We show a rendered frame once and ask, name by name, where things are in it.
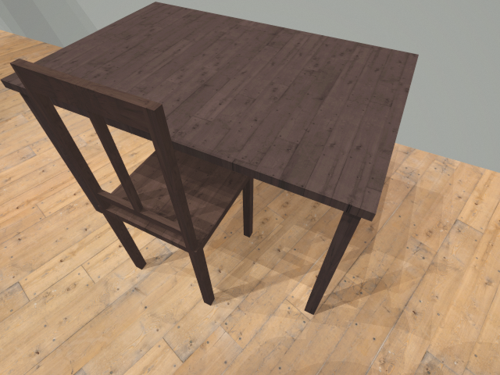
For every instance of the chair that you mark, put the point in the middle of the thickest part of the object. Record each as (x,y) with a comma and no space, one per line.
(173,196)

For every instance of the table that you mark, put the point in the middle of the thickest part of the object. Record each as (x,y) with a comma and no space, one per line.
(314,115)

